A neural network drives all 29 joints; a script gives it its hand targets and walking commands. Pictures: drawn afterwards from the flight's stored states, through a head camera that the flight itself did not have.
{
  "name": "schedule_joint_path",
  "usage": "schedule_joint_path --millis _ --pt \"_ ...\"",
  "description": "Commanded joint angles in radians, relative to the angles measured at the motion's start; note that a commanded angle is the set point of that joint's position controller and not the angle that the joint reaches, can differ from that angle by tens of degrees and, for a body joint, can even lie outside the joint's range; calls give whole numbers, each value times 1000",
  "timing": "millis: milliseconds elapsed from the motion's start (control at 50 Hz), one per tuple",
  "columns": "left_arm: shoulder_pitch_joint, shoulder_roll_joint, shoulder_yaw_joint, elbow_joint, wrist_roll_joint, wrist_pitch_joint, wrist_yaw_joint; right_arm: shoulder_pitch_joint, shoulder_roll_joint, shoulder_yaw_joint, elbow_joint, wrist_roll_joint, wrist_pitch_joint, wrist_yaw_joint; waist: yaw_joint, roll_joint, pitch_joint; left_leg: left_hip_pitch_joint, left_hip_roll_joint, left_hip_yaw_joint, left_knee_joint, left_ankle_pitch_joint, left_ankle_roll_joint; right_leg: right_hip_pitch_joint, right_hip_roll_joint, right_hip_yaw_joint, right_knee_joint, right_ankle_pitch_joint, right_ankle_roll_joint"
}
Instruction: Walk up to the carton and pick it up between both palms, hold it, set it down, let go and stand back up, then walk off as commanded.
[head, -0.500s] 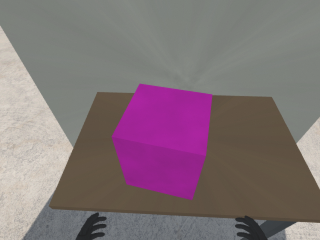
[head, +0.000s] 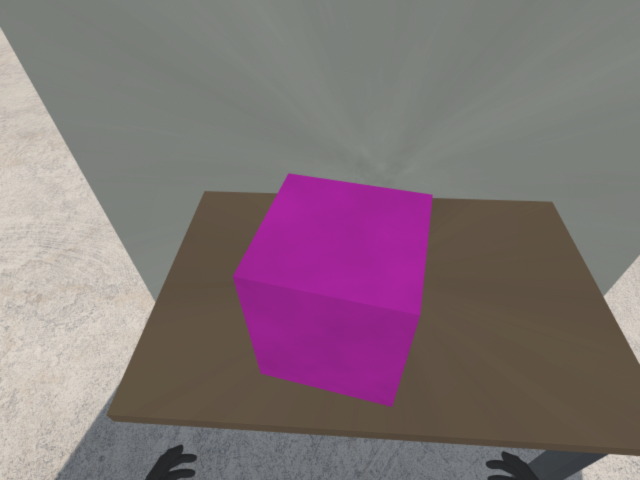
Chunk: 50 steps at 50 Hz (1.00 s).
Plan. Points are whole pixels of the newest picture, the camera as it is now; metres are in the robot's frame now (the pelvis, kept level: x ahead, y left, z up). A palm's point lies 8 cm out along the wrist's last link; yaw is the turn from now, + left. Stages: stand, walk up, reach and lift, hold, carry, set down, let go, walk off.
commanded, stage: stand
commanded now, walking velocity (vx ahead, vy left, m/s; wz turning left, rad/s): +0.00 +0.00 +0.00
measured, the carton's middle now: (340, 290) +0.41 +0.00 -0.01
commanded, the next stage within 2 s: none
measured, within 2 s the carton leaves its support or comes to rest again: neither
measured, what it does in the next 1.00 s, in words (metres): stands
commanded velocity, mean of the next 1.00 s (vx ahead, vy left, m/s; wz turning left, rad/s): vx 0.00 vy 0.00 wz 0.00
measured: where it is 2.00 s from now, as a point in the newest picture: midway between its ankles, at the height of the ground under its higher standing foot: outside the picture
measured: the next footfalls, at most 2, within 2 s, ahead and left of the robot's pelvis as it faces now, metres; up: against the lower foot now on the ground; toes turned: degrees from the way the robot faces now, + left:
none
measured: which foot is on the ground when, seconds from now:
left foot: down 0.00-1.00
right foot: down 0.00-1.00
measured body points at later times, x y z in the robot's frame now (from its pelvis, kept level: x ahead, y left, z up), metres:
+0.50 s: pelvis -0.02 +0.00 +0.00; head -0.03 -0.01 +0.45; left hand +0.04 +0.29 -0.13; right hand +0.05 -0.30 -0.13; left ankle -0.02 +0.11 -0.74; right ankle +0.00 -0.13 -0.74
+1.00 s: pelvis -0.03 +0.00 +0.00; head -0.04 -0.01 +0.45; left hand +0.01 +0.30 -0.13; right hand +0.03 -0.30 -0.13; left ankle -0.02 +0.11 -0.74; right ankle +0.00 -0.13 -0.74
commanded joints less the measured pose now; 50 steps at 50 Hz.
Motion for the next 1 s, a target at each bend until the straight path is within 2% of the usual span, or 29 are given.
schedule_joint_path --millis 0,40,60,80,140,160,180,200,220,240,260,280,340,380,400,440,480,500,540,560,580,740,760,780,840,860,920,960,980 --pt "-51 219 90 -12 14 -67 6 9 -247 -62 -21 17 25 -23 -7 -6 -94 -28 96 -73 -40 351 20 50 -92 63 -16 338 -37" --pt "-54 239 95 35 17 -72 0 -21 -240 -47 -4 12 37 -19 1 -24 -99 1 101 -82 -46 326 24 13 -97 49 -27 286 -34" --pt "-68 233 89 49 10 -74 -1 -49 -265 -51 -2 11 44 -18 -1 2 -65 -21 100 -81 -45 312 24 0 -94 38 -38 286 -31" --pt "-75 255 91 84 10 -71 0 -37 -267 -51 22 14 48 -14 -15 -29 -46 -33 102 -90 -58 279 26 -5 -94 43 -55 235 -37" --pt "-74 284 92 137 8 -82 -1 -16 -257 -26 56 11 57 -15 -6 -23 -38 -47 105 -105 -80 230 34 7 -97 65 -71 166 -46" --pt "-73 281 82 159 4 -76 -1 -5 -279 -26 77 15 61 -19 -16 5 -26 -60 98 -107 -83 192 35 -3 -97 83 -92 160 -52" --pt "-76 263 77 173 10 -79 -3 -44 -280 -21 79 11 61 -21 -1 31 -6 -94 99 -108 -88 170 36 15 -102 65 -92 163 -50" --pt "-70 292 78 193 8 -79 -2 -31 -285 -17 95 17 64 -14 -4 3 -37 -83 98 -106 -92 164 34 42 -106 76 -82 165 -56" --pt "-71 289 77 210 8 -78 -2 -29 -279 -13 103 15 61 -14 -13 24 -34 -62 101 -111 -102 139 36 8 -108 91 -90 140 -64" --pt "-66 296 74 226 7 -76 -7 -32 -298 -3 117 12 63 -12 0 19 -31 -77 102 -113 -98 140 37 21 -105 82 -95 146 -58" --pt "-75 305 75 238 4 -78 -10 -7 -324 -10 132 14 63 -17 -9 -12 -48 -65 108 -112 -100 145 36 33 -109 91 -103 137 -60" --pt "-78 307 66 247 0 -75 -8 -17 -321 -4 142 17 67 -17 -6 20 -48 -66 102 -124 -103 184 38 40 -106 89 -102 133 -59" --pt "-59 296 61 288 -2 -78 -6 -16 -359 -7 163 15 67 -17 -4 -9 -46 -57 105 -116 -102 215 39 52 -103 84 -108 189 -54" --pt "-57 323 61 308 -4 -75 -7 -28 -335 2 173 24 66 -20 4 21 -32 -58 108 -131 -122 191 45 52 -101 78 -118 172 -52" --pt "-66 327 65 319 -1 -74 -3 -26 -329 12 176 22 63 -16 -10 10 -38 -67 108 -125 -123 175 41 46 -100 78 -114 166 -51" --pt "-68 330 65 326 -4 -74 -8 -33 -318 21 192 22 69 -13 8 -26 -11 -76 111 -133 -137 157 39 33 -101 73 -121 113 -53" --pt "-42 305 57 339 -8 -73 -4 -11 -352 11 205 25 65 -18 -2 20 -7 -60 113 -139 -138 132 44 12 -102 91 -143 94 -50" --pt "-57 321 57 349 -7 -74 -4 -11 -339 20 208 21 69 -17 -10 -7 7 -81 105 -135 -147 97 35 12 -100 89 -147 67 -46" --pt "-49 301 57 350 -7 -75 -4 -26 -339 15 214 22 71 -17 3 9 7 -67 108 -134 -148 74 37 -6 -99 94 -166 9 -45" --pt "-68 330 61 358 2 -77 -4 -26 -337 14 208 15 72 -17 -14 -34 15 -60 107 -139 -156 62 34 -21 -95 83 -164 -6 -44" --pt "-69 310 54 356 2 -75 -8 -22 -338 17 217 18 72 -18 -12 -1 13 -70 103 -127 -147 47 34 -23 -94 89 -174 -18 -42" --pt "-67 315 55 367 -3 -74 -4 -18 -325 11 233 19 67 -14 -14 -13 8 -92 107 -137 -144 30 37 -11 -101 99 -191 -22 -50" --pt "-60 310 56 380 0 -76 -5 -23 -310 17 236 17 69 -17 -13 23 9 -87 106 -134 -156 43 34 -8 -112 107 -181 -18 -50" --pt "-45 316 59 388 -1 -75 -3 -33 -336 14 234 24 70 -15 -1 11 -2 -83 110 -142 -163 31 36 -12 -104 100 -180 -18 -48" --pt "-57 334 63 383 -1 -77 -3 -25 -323 9 236 21 71 -18 -10 -20 -19 -66 104 -141 -160 35 37 -6 -100 97 -177 -39 -44" --pt "-51 341 64 385 -2 -76 -3 -51 -334 8 234 17 69 -17 -8 29 -21 -66 109 -136 -146 48 35 -4 -103 105 -192 -14 -45" --pt "-87 336 64 379 -3 -77 -3 -44 -319 10 236 19 69 -20 -21 -13 -28 -60 108 -140 -158 90 26 9 -104 87 -174 27 -46" --pt "-67 293 50 386 -3 -77 -7 -61 -351 3 238 21 65 -17 -9 41 -31 -58 114 -141 -146 87 26 5 -104 89 -174 48 -47" --pt "-63 332 64 404 -1 -72 -6 -35 -347 1 247 22 64 -17 -17 4 -20 -92 110 -154 -147 98 33 25 -100 84 -162 52 -49"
